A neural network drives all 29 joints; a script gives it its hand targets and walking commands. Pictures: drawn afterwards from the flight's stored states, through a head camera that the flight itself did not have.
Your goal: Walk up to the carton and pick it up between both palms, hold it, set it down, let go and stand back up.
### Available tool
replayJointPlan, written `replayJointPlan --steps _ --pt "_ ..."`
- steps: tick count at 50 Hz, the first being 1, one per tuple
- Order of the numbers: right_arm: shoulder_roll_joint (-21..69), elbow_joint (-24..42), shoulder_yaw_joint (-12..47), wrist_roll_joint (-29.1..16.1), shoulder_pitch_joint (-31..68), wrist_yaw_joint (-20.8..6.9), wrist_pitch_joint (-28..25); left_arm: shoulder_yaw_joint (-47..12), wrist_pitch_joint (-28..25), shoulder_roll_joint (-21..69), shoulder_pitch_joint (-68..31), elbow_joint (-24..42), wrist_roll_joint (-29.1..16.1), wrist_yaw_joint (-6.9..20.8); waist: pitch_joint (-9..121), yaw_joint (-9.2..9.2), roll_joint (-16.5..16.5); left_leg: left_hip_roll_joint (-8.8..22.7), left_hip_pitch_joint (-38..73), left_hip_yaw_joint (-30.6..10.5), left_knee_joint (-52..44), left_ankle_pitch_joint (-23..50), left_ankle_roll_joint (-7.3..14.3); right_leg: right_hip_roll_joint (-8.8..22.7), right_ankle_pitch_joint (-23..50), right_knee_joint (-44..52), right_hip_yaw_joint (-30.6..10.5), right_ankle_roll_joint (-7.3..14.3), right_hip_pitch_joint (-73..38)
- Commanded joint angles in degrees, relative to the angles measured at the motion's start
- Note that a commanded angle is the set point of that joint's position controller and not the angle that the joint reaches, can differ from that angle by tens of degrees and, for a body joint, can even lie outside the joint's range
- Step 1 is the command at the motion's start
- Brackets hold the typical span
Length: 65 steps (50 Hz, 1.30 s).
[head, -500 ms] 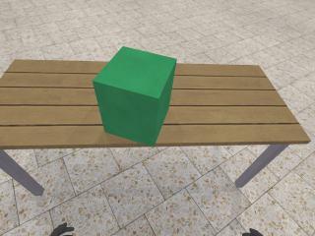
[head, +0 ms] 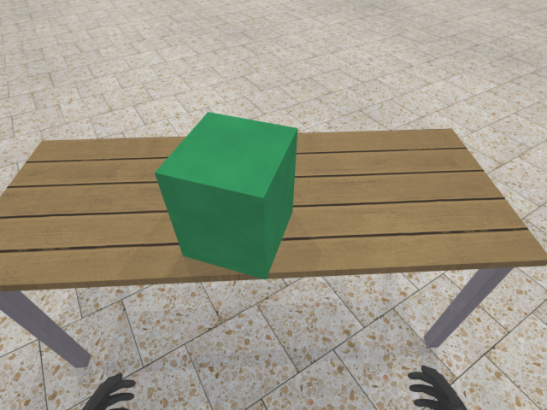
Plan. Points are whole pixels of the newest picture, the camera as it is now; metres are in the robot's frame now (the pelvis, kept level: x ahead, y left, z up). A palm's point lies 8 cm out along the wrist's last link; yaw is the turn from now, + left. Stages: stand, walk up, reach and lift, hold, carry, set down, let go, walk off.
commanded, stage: walk up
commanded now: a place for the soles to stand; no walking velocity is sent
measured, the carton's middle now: (237, 195) +0.56 +0.08 -0.03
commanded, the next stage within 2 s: none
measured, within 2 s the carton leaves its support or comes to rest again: neither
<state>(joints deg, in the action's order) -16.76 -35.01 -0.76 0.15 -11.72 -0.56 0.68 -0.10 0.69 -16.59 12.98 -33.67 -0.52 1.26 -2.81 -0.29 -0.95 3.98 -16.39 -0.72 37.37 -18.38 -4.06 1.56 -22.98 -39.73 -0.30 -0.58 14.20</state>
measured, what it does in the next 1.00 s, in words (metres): walks ahead: right foot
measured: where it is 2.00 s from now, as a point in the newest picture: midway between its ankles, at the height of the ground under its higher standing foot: outside the picture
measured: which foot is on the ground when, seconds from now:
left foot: down 0.00-1.00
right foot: down 0.00-0.56, up 0.58-0.98, down 1.00-1.00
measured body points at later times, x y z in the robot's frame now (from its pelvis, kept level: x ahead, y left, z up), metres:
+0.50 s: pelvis +0.01 +0.04 -0.01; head +0.01 +0.04 +0.44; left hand +0.07 +0.33 -0.11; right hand +0.13 -0.24 -0.11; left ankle +0.04 +0.16 -0.71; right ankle -0.02 -0.12 -0.72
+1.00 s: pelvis +0.13 +0.09 -0.01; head +0.16 +0.10 +0.44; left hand +0.31 +0.31 -0.12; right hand +0.13 -0.18 -0.12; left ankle +0.07 +0.17 -0.72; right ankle +0.23 -0.04 -0.72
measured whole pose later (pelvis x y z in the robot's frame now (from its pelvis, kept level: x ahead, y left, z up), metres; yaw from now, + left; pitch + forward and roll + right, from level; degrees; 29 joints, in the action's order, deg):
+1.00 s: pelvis +0.13 +0.09 -0.01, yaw -1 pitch -4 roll +1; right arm -14.3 -39.5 0.5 0.9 -25.4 1.1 -0.7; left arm 1.6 1.7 -14.4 9.7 -35.0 0.5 -0.6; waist -8.1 3.5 4.6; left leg -2.2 -8.6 6.0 41.0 -28.4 3.2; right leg 2.4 -11.7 -40.8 1.0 1.1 25.0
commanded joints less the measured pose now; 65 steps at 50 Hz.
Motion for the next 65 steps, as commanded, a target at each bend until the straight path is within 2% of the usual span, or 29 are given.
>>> replayJointPlan --steps 1,10,15,16,17,19,21,24,26,27,28,29,30,31,34,36,39,41,44,47,50,51,53,55,56,59,61,63,65 --pt "-6.6 4.33 -2.02 -0.22 1.31 0.13 -0.96 3.31 -0.94 -10.8 0.09 4.37 0.01 -0.24 2.48 -0.14 2.36 0.63 2.89 0.31 -4.98 13.7 4.64 5.49 14.93 12.29 -5.94 4.73 4.31" --pt "-6.53 2.31 -2.26 0.33 -2.58 -0.3 -1.4 2.25 -0.9 -8.92 0.57 3.88 -0.09 -0.02 4.11 0.47 4.96 0.65 4.34 -1.87 -6.12 9.61 4.73 4.85 8.72 13.5 -5.35 3.97 4.28" --pt "-7.11 2.41 -2.33 -0.3 -2.86 0.24 -1.41 2.75 -1.03 -9.38 0.38 4.48 0.15 -0.25 1.76 0.26 0.65 1.53 1.01 -2.24 -8.06 11.76 5.36 3.31 12.14 10.63 -4.66 3.67 3.37" --pt "-9.74 1.96 -4.09 1.52 -5.85 -0.89 -1.5 3.85 -1.41 -10.11 8.11 3.62 1.81 -0.21 3.68 -0.07 -2.73 -0.89 -0.26 -0.45 -4.52 -12.93 6.84 3.68 -11.98 9.86 -5.98 6.44 1.96" --pt "-10.45 3.83 -4.51 2.26 -2.78 -1.19 -0.7 4.42 -1.48 -11.95 13.98 1.63 1.89 -0.35 0.53 -3.77 1.12 -1.52 -13.24 -2.49 -0.01 -21.32 6.41 6.68 -26.01 14.11 -15.01 9.14 -3.21" --pt "-7.45 6.0 -3.94 0.97 1.7 -1.74 -0.56 6.42 -1.49 -16.66 15.48 0.9 2.27 -0.82 -9.91 -6.03 10.96 -2.76 -27.23 1.94 13.5 -15.4 4.62 18.34 -36.23 28.09 -29.77 14.71 -2.98" --pt "-5.78 7.21 -3.94 1.83 -1.09 -2.13 -1.31 6.96 -2.31 -15.86 12.55 0.53 3.7 -1.77 -8.89 -4.4 11.21 1.17 -28.17 -2.64 16.81 -12.65 4.46 23.12 -27.83 26.52 -31.48 17.33 -4.09" --pt "-5.83 4.7 -4.55 2.18 -3.74 -2.51 -1.82 5.51 -2.77 -13.07 7.9 0.92 3.76 -2.04 -8.56 -1.78 9.22 -0.4 -13.81 -0.99 11.57 -8.69 4.6 16.33 -18.46 23.32 -22.09 13.67 6.02" --pt "-4.46 2.52 -4.87 1.25 -15.25 -2.36 -2.75 4.79 -2.74 -12.15 1.31 1.83 3.44 -1.55 -4.26 5.92 11.32 -1.48 7.49 1.39 2.92 -0.72 5.52 13.64 -12.84 13.73 -11.53 10.38 19.49" --pt "-6.21 0.96 -5.99 1.23 -23.24 -2.26 -3.31 4.11 -2.28 -8.55 0.29 2.1 3.63 -1.2 -3.16 10.46 3.39 -1.89 18.03 -3.03 -4.52 -4.93 5.94 9.44 -6.56 -0.96 -5.93 7.98 25.92" --pt "-14.08 -0.94 -8.13 2.19 -27.46 -1.22 -4.09 2.35 -1.86 -2.07 3.48 3.6 2.84 -0.65 0.33 11.43 -20.35 9.89 18.98 -24.71 -17.75 -20.38 6.43 -0.01 -10.42 -25.6 3.95 2.75 31.31" --pt "-17.62 0.26 -8.05 2.48 -25.42 -0.2 -3.33 2.63 -1.29 -4.4 4.31 4.7 2.43 -1.12 -1.88 8.73 -13.57 18.13 12.48 -46.05 -29.65 -32.53 10.84 -3.24 -11.86 -29.19 -4.2 1.99 32.13" --pt "-17.68 0.18 -7.68 2.08 -20.41 0.74 -2.66 3.44 -0.26 -7.04 4.49 5.48 1.59 -1.86 -7.49 6.8 -10.59 21.08 7.43 -47.41 -29.24 -34.8 15.77 -1.9 -10.97 -33.06 -7.29 1.67 32.96" --pt "-15.66 0.24 -7.32 1.3 -18.49 0.58 -2.04 3.61 -0.37 -8.26 6.77 5.2 2.58 -1.71 -9.83 4.76 -5.46 20.67 6.11 -45.91 -28.07 -34.91 16.37 -0.62 -8.89 -35.09 -6.97 2.62 33.37" --pt "-9.76 0.25 -4.47 1.32 -17.1 1.37 -3.13 4.42 -1.1 -7.19 7.73 2.85 3.51 -1.09 -6.87 3.44 -0.95 14.18 9.56 -24.86 -20.43 2.56 11.91 1.61 0.03 -34.31 -7.67 1.75 29.94" --pt "-10.48 -1.26 -4.39 2.72 -15.13 1.31 -3.79 3.87 -1.33 -5.99 12.82 1.9 3.08 -1.3 -3.67 0.34 -3.71 12.35 6.97 -20.92 -16.69 10.3 11.54 1.2 1.18 -31.32 -9.1 0.46 23.68" --pt "-7.37 -0.23 -3.02 2.86 -13.17 1.59 -4.12 3.62 0.17 -4.85 8.41 1.12 2.54 -0.95 -6.64 1.35 -5.61 13.8 2.59 -15.3 -18.99 18.22 13.8 0.79 3.86 -28.0 -5.66 -1.49 22.91" --pt "-8.03 -0.85 -2.38 1.78 -13.91 2.36 -4.74 3.73 0.65 -4.83 5.12 2.75 3.05 -1.29 -7.39 1.75 -4.02 15.34 4.32 -13.71 -16.91 36.77 13.01 2.45 5.53 -20.52 -4.17 -0.76 21.7" --pt "-6.46 -0.85 -1.27 0.94 -15.12 2.28 -3.61 2.8 1.17 -3.29 2.45 2.71 2.55 -1.74 -4.47 2.22 -7.32 8.09 5.99 -4.78 -10.37 56.17 9.2 1.0 9.39 -10.01 1.52 0.44 14.88" --pt "-9.92 -0.81 -2.47 0.51 -13.88 2.1 -1.9 2.97 0.65 -2.17 -0.74 2.1 0.95 -1.88 -4.33 2.18 -13.25 6.53 3.44 -4.76 -6.68 57.05 7.77 -0.94 9.98 -2.73 4.5 1.98 8.08" --pt "-9.48 1.11 -1.76 0.38 -11.29 1.48 -1.03 4.09 -0.43 -4.94 3.88 1.31 1.55 -2.83 2.9 -1.7 -4.58 4.93 0.68 -3.79 2.57 42.33 8.91 -0.45 22.35 10.11 2.35 3.93 -6.2" --pt "-7.42 1.48 -1.37 -0.69 -12.35 1.59 -1.29 4.61 -0.95 -7.72 6.65 0.69 1.79 -3.32 2.79 -3.8 0.34 3.1 -6.69 -2.75 12.5 34.94 4.68 6.48 41.62 6.99 -6.47 8.06 -12.68" --pt "-4.55 1.93 -0.71 -1.27 -15.51 2.1 0.52 5.87 -0.43 -11.87 3.86 1.61 1.4 -3.85 9.97 -2.28 7.09 -3.34 -5.05 -0.41 22.87 0.97 3.39 19.82 40.18 9.86 -23.7 20.49 -7.18" --pt "-5.35 2.41 -1.81 0.22 -10.54 2.3 1.67 4.75 -0.51 -6.95 2.51 1.29 2.18 -3.84 10.36 -3.51 9.18 -3.96 -10.01 -5.78 29.29 -23.58 4.04 23.0 38.55 13.03 -27.91 23.53 -7.3" --pt "-6.1 3.74 -3.06 0.81 -9.22 2.33 1.35 4.03 -0.52 -5.59 0.49 1.52 2.41 -4.14 9.58 -3.01 5.66 -2.97 -12.04 -7.54 28.55 -24.78 4.19 22.03 38.84 11.89 -24.1 22.25 -7.55" --pt "-3.71 3.18 -2.85 0.24 -12.92 1.58 0.38 3.4 -0.59 -5.97 -5.3 2.04 2.57 -3.96 10.21 0.89 9.58 -3.05 -4.96 -7.31 15.5 -20.17 4.55 17.42 38.84 10.64 -18.04 17.85 -0.48" --pt "-2.33 2.68 -2.65 -0.43 -14.6 1.52 -0.21 3.4 0.59 -6.71 -8.0 2.49 2.39 -3.26 11.54 2.64 10.14 -4.18 1.3 -0.8 0.17 -4.95 4.81 12.09 35.22 7.61 -8.75 12.84 0.19" --pt "-5.45 2.59 -3.94 0.33 -14.24 1.39 -1.45 3.3 1.62 -5.65 -9.54 3.33 1.19 -2.54 10.46 2.96 8.67 0.59 3.92 -11.83 -7.88 4.68 6.1 6.47 26.55 0.13 -4.29 6.14 6.79" --pt "-14.62 4.64 -6.86 0.57 -5.66 1.44 -1.0 3.38 2.56 -4.8 -7.63 3.83 1.09 -1.66 6.76 2.01 -3.64 12.93 -3.24 -27.12 -12.35 8.18 15.03 -0.36 4.23 -7.26 1.15 1.51 9.28"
